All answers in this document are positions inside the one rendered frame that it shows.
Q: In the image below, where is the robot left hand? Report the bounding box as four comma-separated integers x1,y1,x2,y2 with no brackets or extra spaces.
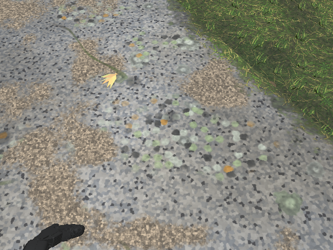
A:
23,223,85,250

